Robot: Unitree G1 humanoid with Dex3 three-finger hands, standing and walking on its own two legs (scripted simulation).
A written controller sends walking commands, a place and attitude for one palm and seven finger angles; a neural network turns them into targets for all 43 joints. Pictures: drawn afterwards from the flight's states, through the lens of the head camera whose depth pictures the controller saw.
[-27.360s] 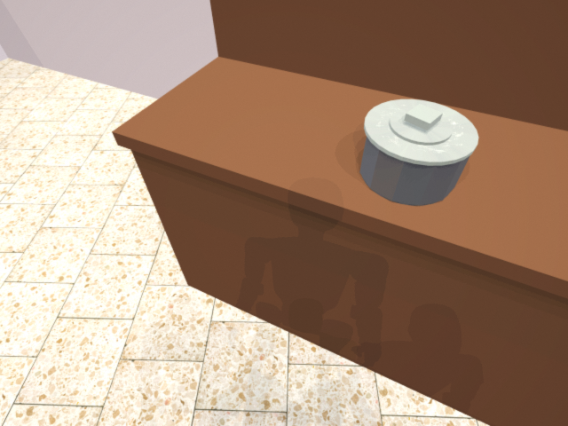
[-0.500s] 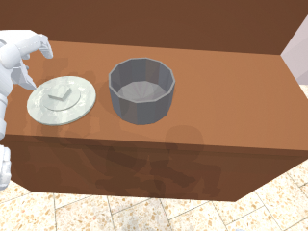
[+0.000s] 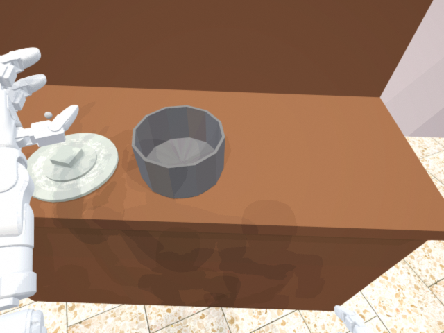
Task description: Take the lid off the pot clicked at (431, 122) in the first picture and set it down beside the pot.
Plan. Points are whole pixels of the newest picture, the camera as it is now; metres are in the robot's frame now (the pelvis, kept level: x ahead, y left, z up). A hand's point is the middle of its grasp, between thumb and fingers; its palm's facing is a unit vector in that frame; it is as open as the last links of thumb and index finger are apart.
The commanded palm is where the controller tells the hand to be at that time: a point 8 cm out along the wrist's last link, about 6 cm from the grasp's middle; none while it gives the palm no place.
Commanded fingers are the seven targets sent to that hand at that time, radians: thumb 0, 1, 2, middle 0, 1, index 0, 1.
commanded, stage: draw the hand back to the body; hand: left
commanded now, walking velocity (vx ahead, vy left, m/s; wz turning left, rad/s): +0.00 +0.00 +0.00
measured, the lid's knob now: (67, 156) +0.46 +0.37 +0.03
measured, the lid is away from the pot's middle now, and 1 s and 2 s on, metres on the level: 0.25 0.25 0.25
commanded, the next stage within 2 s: step back with the hand held close in 1.28 s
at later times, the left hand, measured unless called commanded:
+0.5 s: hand (44, 176) +0.26 +0.24 +0.21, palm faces +0.51 -0.82 -0.25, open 7.8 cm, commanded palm +0.20 +0.27 +0.22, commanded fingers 0.00 0.90 0.90 -0.20 -0.30 -0.20 -0.30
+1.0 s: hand (24, 255) +0.17 +0.22 +0.21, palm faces +0.46 -0.84 -0.30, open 7.4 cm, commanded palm +0.10 +0.25 +0.21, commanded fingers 0.00 0.90 0.90 -0.20 -0.30 -0.20 -0.30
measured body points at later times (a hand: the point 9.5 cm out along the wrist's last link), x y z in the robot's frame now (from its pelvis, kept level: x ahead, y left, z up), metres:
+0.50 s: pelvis -0.02 -0.05 +0.00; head -0.04 -0.08 +0.45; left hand +0.23 +0.28 +0.23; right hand +0.17 -0.28 -0.09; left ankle -0.05 +0.06 -0.74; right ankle -0.02 -0.13 -0.74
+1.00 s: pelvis -0.04 -0.04 +0.00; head -0.07 -0.06 +0.45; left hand +0.14 +0.26 +0.22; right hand +0.15 -0.26 -0.08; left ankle -0.05 +0.06 -0.74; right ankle -0.02 -0.13 -0.74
